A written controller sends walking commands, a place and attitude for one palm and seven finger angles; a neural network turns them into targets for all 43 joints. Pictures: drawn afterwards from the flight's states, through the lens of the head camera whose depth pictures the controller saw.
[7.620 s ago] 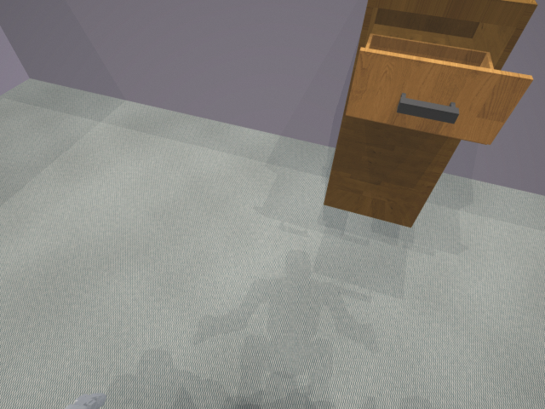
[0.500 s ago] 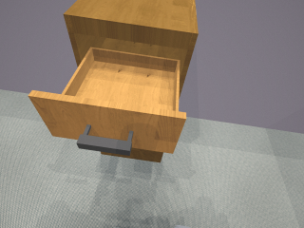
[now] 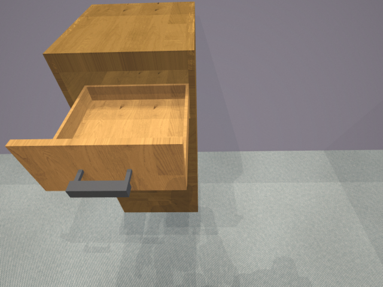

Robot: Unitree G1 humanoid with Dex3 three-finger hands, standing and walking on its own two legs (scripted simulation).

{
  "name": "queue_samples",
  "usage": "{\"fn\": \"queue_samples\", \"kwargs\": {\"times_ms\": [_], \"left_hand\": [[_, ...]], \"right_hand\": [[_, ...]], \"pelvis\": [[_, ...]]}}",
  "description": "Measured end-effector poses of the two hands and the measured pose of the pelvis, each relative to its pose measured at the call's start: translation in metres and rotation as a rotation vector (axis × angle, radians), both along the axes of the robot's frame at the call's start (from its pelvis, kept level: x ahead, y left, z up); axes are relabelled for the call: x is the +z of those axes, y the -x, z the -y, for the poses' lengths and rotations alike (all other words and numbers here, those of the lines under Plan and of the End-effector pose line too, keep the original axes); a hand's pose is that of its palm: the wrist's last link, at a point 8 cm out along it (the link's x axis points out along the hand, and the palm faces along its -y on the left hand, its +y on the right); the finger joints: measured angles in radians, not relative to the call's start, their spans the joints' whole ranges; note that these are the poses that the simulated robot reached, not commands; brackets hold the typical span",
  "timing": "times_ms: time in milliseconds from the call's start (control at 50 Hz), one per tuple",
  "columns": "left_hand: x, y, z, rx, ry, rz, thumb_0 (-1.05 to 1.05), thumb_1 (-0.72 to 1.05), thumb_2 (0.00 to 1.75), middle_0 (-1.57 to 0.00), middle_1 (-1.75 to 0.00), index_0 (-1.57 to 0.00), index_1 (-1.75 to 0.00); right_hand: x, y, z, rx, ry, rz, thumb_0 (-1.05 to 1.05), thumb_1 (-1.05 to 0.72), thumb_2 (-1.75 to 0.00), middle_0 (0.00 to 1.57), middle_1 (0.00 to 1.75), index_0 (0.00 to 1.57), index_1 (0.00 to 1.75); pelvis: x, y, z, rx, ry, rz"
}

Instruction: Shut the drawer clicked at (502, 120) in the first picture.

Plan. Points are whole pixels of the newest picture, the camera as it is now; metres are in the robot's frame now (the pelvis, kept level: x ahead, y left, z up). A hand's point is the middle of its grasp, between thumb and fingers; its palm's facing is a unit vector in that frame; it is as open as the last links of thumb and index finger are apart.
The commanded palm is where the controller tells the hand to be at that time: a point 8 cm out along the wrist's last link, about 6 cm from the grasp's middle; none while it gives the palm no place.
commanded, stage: come to a stop and stand still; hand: left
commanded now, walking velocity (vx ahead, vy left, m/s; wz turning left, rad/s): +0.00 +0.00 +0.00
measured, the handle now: (102, 180) +0.34 +0.22 +0.03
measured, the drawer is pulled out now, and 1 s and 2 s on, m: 0.30 0.30 0.30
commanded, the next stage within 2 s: look again from close up in 0.42 s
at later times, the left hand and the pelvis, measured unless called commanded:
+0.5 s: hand out of the picture -0.01 +0.12 -0.18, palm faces +0.08 -0.99 -0.15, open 7.4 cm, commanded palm none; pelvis +0.02 -0.02 +0.00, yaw +1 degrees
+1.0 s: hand out of the picture +0.04 +0.23 -0.18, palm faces +0.01 -0.97 -0.23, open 7.4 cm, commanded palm none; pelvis +0.02 +0.04 -0.01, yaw +0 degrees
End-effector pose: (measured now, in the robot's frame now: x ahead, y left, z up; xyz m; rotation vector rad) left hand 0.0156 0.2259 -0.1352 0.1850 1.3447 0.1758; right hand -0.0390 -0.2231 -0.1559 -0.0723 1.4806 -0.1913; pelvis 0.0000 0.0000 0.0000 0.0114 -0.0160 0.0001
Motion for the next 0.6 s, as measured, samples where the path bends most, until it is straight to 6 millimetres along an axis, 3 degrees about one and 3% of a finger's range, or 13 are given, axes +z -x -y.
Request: {"fn": "queue_samples", "kwargs": {"times_ms": [120,240,420,600], "left_hand": [[-0.006,0.008,0.019,0.016,0.016,-0.027,0.02,0.94,0.89,-0.20,-0.30,-0.20,-0.30],[-0.010,0.023,0.036,0.044,0.050,-0.069,0.01,0.93,0.89,-0.20,-0.30,-0.20,-0.30],[-0.014,0.036,0.053,0.074,0.091,-0.119,0.01,0.91,0.89,-0.20,-0.30,-0.20,-0.30],[-0.014,0.031,0.040,0.051,0.074,-0.090,0.01,0.91,0.89,-0.20,-0.30,-0.20,-0.30]], "right_hand": [[-0.002,0.017,-0.001,-0.003,-0.025,-0.044,0.00,-0.91,-0.90,0.20,0.30,0.20,0.30],[0.000,0.014,-0.003,0.006,-0.036,-0.063,0.00,-0.91,-0.90,0.20,0.30,0.20,0.30],[0.001,-0.025,0.000,0.032,-0.015,0.001,0.00,-0.91,-0.90,0.20,0.30,0.20,0.30],[0.004,-0.066,0.010,0.064,0.033,0.089,0.01,-0.93,-0.90,0.20,0.30,0.20,0.30]], "pelvis": [[-0.002,-0.002,0.015,0.010,0.007,0.012],[-0.002,-0.006,0.021,0.013,0.008,0.012],[-0.002,-0.015,0.021,0.012,0.005,0.009],[-0.004,-0.020,0.009,0.001,0.024,-0.013]]}}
